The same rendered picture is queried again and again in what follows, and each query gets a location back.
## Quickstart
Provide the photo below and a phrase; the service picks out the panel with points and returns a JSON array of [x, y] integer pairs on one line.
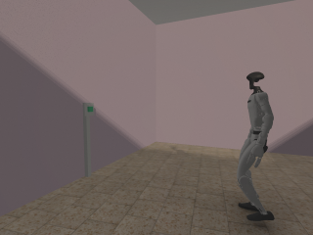
[[87, 138]]

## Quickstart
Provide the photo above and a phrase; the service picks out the left robot upper arm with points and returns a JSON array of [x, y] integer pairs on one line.
[[263, 100]]

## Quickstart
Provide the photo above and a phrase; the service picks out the left robot foot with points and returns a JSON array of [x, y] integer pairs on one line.
[[257, 216]]

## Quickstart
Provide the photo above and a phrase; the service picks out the robot left hand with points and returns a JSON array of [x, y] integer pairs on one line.
[[256, 151]]

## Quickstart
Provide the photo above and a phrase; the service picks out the robot left forearm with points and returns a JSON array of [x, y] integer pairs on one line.
[[266, 126]]

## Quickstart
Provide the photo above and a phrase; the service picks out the right robot shin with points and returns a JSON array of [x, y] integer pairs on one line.
[[250, 180]]

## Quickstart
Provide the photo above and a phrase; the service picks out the robot right forearm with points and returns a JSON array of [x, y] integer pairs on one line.
[[250, 131]]

